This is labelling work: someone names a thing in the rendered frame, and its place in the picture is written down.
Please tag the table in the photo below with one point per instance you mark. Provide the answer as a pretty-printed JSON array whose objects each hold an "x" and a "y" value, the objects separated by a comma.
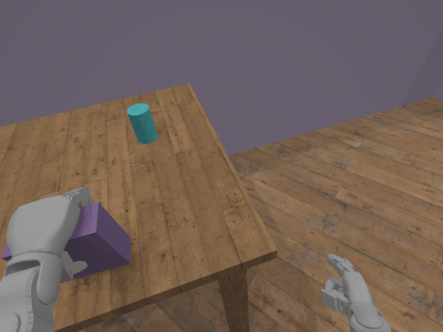
[{"x": 179, "y": 198}]

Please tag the sponge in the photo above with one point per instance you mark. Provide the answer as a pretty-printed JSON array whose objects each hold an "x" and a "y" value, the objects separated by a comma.
[{"x": 97, "y": 239}]

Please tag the right robot hand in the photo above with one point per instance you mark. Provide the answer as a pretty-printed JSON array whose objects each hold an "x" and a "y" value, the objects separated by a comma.
[{"x": 340, "y": 295}]

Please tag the left robot hand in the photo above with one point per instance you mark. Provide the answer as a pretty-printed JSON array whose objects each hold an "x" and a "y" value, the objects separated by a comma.
[{"x": 46, "y": 225}]

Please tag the left robot forearm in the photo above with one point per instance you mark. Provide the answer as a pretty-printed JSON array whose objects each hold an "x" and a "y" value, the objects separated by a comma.
[{"x": 29, "y": 291}]

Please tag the right robot forearm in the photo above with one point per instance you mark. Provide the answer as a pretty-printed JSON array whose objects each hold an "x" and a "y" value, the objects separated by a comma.
[{"x": 365, "y": 317}]

